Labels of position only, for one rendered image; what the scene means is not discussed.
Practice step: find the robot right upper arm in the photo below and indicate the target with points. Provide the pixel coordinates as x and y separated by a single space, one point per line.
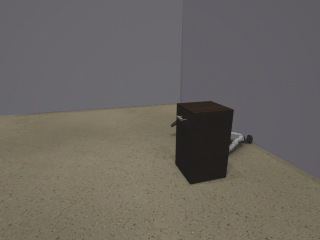
239 139

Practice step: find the robot head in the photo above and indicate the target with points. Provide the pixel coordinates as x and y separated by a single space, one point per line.
249 139

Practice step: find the robot right forearm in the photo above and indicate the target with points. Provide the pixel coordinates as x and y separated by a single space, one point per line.
233 144

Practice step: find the left robot foot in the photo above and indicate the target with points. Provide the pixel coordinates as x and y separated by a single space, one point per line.
174 124

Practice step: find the cabinet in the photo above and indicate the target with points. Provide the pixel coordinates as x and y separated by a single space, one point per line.
201 154

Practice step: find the drawer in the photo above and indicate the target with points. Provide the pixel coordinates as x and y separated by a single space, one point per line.
189 118

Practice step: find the handle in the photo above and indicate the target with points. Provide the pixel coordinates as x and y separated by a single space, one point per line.
179 117

